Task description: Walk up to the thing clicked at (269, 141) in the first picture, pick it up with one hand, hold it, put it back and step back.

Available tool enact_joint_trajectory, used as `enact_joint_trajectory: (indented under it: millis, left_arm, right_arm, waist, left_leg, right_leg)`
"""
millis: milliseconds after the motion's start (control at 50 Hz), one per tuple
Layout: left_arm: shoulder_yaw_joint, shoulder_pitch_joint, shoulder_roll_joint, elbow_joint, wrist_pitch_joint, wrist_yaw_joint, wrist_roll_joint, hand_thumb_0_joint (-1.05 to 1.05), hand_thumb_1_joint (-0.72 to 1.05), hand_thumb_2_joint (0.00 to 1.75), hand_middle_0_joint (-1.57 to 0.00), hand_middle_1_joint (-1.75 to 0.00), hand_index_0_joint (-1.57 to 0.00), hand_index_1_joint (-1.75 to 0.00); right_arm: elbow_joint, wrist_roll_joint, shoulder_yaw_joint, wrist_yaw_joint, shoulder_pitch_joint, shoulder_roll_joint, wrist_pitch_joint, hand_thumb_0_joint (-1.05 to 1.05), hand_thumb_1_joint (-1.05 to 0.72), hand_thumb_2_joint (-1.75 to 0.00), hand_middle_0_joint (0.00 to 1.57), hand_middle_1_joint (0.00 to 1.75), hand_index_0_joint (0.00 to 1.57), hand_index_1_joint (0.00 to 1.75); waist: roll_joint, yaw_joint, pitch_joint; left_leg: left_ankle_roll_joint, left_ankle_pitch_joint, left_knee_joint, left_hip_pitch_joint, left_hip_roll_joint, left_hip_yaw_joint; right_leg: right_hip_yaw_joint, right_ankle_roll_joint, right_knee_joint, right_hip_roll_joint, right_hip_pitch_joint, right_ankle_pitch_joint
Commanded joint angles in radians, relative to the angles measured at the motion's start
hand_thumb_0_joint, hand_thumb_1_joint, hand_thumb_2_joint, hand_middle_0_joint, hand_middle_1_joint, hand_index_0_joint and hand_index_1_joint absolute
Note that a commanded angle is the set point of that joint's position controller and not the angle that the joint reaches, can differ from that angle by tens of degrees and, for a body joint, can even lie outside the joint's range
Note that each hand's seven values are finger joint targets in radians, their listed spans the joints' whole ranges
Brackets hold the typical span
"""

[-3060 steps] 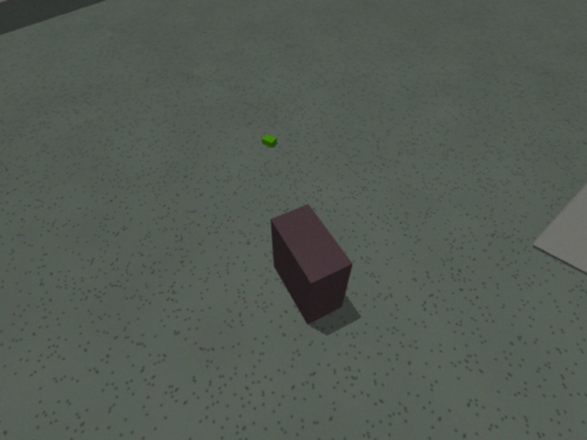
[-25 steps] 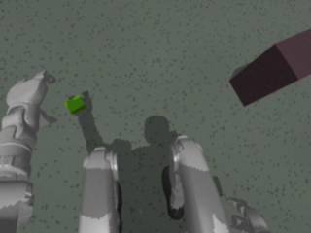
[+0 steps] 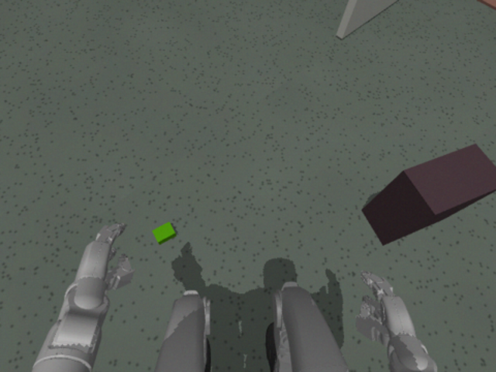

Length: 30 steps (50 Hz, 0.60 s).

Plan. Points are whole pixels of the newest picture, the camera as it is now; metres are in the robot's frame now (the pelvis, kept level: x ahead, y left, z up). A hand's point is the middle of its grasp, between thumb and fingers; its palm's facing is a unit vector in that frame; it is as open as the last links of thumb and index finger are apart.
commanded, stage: home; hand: left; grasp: from above
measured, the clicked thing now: (164, 233) +0.51 +0.24 -0.58
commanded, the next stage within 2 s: none
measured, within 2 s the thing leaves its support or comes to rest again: neither
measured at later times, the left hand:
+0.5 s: hand (87, 305) +0.22 +0.19 +0.07, palm faces +0.07 -0.97 -0.22, open 7.4 cm
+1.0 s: hand (88, 311) +0.21 +0.19 +0.07, palm faces +0.06 -0.98 -0.21, open 7.4 cm
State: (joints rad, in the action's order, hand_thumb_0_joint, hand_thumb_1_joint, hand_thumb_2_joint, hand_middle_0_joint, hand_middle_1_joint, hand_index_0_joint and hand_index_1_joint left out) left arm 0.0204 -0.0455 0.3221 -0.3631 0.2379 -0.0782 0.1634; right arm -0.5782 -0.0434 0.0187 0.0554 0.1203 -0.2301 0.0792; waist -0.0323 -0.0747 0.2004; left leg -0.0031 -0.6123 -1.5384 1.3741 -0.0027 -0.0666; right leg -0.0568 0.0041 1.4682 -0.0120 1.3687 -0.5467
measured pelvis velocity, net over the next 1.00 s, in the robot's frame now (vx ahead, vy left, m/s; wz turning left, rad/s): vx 0.06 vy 0.00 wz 0.03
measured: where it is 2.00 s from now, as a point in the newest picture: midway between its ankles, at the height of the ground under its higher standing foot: outside the picture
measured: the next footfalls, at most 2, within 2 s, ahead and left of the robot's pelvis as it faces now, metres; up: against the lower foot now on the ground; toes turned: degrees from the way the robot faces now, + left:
none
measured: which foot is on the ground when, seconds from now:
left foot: down 0.00-1.00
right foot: down 0.00-1.00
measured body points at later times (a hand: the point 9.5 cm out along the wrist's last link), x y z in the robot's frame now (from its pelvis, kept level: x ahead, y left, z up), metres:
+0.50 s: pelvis +0.06 +0.00 +0.12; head +0.08 +0.01 +0.57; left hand +0.21 +0.24 +0.09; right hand +0.22 -0.24 +0.05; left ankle +0.05 +0.12 -0.56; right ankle +0.07 -0.13 -0.56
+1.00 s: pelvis +0.06 +0.00 +0.12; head +0.08 +0.01 +0.57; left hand +0.21 +0.24 +0.09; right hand +0.22 -0.24 +0.06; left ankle +0.05 +0.12 -0.56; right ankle +0.07 -0.13 -0.56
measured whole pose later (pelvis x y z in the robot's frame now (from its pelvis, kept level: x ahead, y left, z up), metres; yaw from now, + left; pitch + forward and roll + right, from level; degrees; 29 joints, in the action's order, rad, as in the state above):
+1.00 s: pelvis +0.06 +0.00 +0.12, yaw +2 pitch +10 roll -3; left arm 0.02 0.50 0.23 0.12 0.44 -0.02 -0.05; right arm -0.53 -0.01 0.04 0.17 0.29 -0.22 0.23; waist -0.04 -0.04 0.15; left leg 0.00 -0.50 -1.00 0.67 0.01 -0.06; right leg -0.06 0.01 0.92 0.00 0.66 -0.44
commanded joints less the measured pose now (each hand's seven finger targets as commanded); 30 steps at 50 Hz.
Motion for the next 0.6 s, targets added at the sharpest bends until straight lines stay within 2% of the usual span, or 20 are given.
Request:
enact_joint_trajectory:
  millis: [0, 100, 140, 160, 240, 320, 360, 420, 500, 520, 580]
  left_arm:
    - [0.062, -0.023, 0.105, 0.273, 0.005, -0.022, -0.094, 0.0, 0.9, 0.9, -0.2, -0.3, -0.2, -0.3]
    - [0.08, 0.11, 0.06, 0.377, 0.058, -0.024, -0.172, 0.0, 0.9, 0.9, -0.2, -0.3, -0.2, -0.3]
    - [0.078, 0.179, 0.043, 0.403, 0.08, -0.021, -0.188, 0.0, 0.9, 0.9, -0.2, -0.3, -0.2, -0.3]
    - [0.093, 0.204, 0.046, 0.425, 0.088, -0.02, -0.2, 0.0, 0.9, 0.9, -0.2, -0.3, -0.2, -0.3]
    - [0.084, 0.339, 0.019, 0.521, 0.119, -0.015, -0.225, 0.0, 0.9, 0.9, -0.2, -0.3, -0.2, -0.3]
    - [0.07, 0.468, 0.006, 0.601, 0.146, -0.002, -0.226, 0.0, 0.9, 0.9, -0.2, -0.3, -0.2, -0.3]
    - [0.054, 0.497, -0.006, 0.624, 0.155, 0.006, -0.224, 0.0, 0.9, 0.9, -0.2, -0.3, -0.2, -0.3]
    - [0.058, 0.53, -0.005, 0.663, 0.158, 0.02, -0.224, 0.0, 0.9, 0.9, -0.2, -0.3, -0.2, -0.3]
    - [0.059, 0.534, -0.003, 0.664, 0.16, 0.039, -0.221, 0.0, 0.9, 0.9, -0.2, -0.3, -0.2, -0.3]
    - [0.051, 0.523, -0.007, 0.667, 0.158, 0.042, -0.218, 0.0, 0.9, 0.9, -0.2, -0.3, -0.2, -0.3]
    - [0.067, 0.51, 0.001, 0.662, 0.154, 0.048, -0.218, 0.0, 0.9, 0.9, -0.2, -0.3, -0.2, -0.3]
  right_arm:
    - [0.125, -0.004, -0.048, 0.042, 0.043, -0.139, 0.06, 0.0, -0.9, -0.9, 0.2, 0.3, 0.2, 0.3]
    - [0.144, -0.002, -0.026, 0.078, 0.065, -0.117, 0.085, 0.0, -0.9, -0.9, 0.2, 0.3, 0.2, 0.3]
    - [0.151, 0.003, -0.02, 0.093, 0.077, -0.114, 0.095, 0.0, -0.9, -0.9, 0.2, 0.3, 0.2, 0.3]
    - [0.159, 0.004, -0.018, 0.098, 0.082, -0.118, 0.097, 0.0, -0.9, -0.9, 0.2, 0.3, 0.2, 0.3]
    - [0.189, 0.008, -0.013, 0.119, 0.104, -0.101, 0.115, 0.0, -0.9, -0.9, 0.2, 0.3, 0.2, 0.3]
    - [0.207, 0.014, -0.017, 0.133, 0.119, -0.101, 0.13, 0.0, -0.9, -0.9, 0.2, 0.3, 0.2, 0.3]
    - [0.219, 0.015, -0.015, 0.135, 0.116, -0.099, 0.138, 0.0, -0.9, -0.9, 0.2, 0.3, 0.2, 0.3]
    - [0.224, 0.023, -0.023, 0.137, 0.113, -0.1, 0.153, 0.0, -0.9, -0.9, 0.2, 0.3, 0.2, 0.3]
    - [0.225, 0.027, -0.029, 0.136, 0.108, -0.111, 0.17, 0.0, -0.9, -0.9, 0.2, 0.3, 0.2, 0.3]
    - [0.227, 0.028, -0.028, 0.136, 0.109, -0.108, 0.174, 0.0, -0.9, -0.9, 0.2, 0.3, 0.2, 0.3]
    - [0.224, 0.033, -0.032, 0.136, 0.11, -0.111, 0.189, 0.0, -0.9, -0.9, 0.2, 0.3, 0.2, 0.3]
  waist:
    - [-0.054, -0.015, 0.352]
    - [-0.048, -0.009, 0.278]
    - [-0.057, -0.006, 0.244]
    - [-0.057, 0.004, 0.234]
    - [-0.045, 0.009, 0.189]
    - [-0.042, 0.017, 0.14]
    - [-0.016, 0.016, 0.096]
    - [-0.035, 0.022, 0.069]
    - [-0.024, 0.022, 0.021]
    - [-0.017, 0.021, 0.017]
    - [-0.006, 0.016, 0.033]
  left_leg:
    - [0.026, 0.135, 0.369, -0.406, 0.001, -0.011]
    - [0.026, 0.213, 0.46, -0.509, -0.003, 0.003]
    - [0.021, 0.254, 0.508, -0.567, -0.001, 0.002]
    - [0.018, 0.264, 0.536, -0.599, 0.001, -0.002]
    - [0.024, 0.314, 0.596, -0.671, -0.007, 0.022]
    - [0.02, 0.4, 0.647, -0.731, -0.006, 0.02]
    - [0.024, 0.381, 0.67, -0.742, -0.004, 0.015]
    - [0.02, 0.376, 0.702, -0.758, -0.001, 0.007]
    - [0.014, 0.347, 0.733, -0.765, 0.006, -0.009]
    - [0.019, 0.328, 0.73, -0.763, 0.004, -0.004]
    - [0.025, 0.329, 0.711, -0.766, -0.005, 0.012]
  right_leg:
    - [0.025, -0.023, -0.322, 0.022, -0.404, 0.131]
    - [0.026, -0.019, -0.446, 0.025, -0.547, 0.196]
    - [0.019, -0.019, -0.483, 0.027, -0.595, 0.228]
    - [0.016, -0.018, -0.502, 0.027, -0.615, 0.236]
    - [0.013, -0.017, -0.597, 0.03, -0.73, 0.283]
    - [-0.001, -0.02, -0.635, 0.037, -0.774, 0.345]
    - [-0.008, -0.017, -0.66, 0.039, -0.78, 0.328]
    - [-0.02, -0.018, -0.672, 0.042, -0.787, 0.312]
    - [-0.027, -0.019, -0.675, 0.044, -0.772, 0.277]
    - [-0.028, -0.017, -0.681, 0.043, -0.769, 0.263]
    - [-0.017, -0.014, -0.686, 0.037, -0.784, 0.27]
